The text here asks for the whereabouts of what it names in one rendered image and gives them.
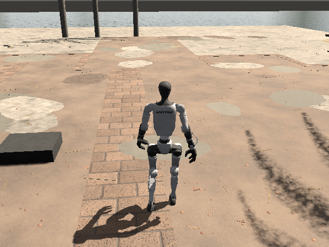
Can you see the left robot forearm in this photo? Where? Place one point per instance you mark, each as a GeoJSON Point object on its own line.
{"type": "Point", "coordinates": [140, 134]}

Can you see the right robot forearm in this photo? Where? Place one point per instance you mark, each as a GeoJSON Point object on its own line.
{"type": "Point", "coordinates": [189, 139]}

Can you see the left robot foot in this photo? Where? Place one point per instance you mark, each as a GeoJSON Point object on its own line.
{"type": "Point", "coordinates": [150, 207]}

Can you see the robot head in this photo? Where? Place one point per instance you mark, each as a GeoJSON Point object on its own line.
{"type": "Point", "coordinates": [164, 89]}

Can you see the robot left hand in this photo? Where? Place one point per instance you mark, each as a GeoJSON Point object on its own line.
{"type": "Point", "coordinates": [143, 142]}

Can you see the robot right upper arm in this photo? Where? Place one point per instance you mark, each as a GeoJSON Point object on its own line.
{"type": "Point", "coordinates": [183, 117]}

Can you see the robot right hand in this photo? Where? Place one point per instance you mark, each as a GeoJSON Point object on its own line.
{"type": "Point", "coordinates": [193, 156]}

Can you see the robot left upper arm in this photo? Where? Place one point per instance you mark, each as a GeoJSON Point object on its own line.
{"type": "Point", "coordinates": [146, 115]}

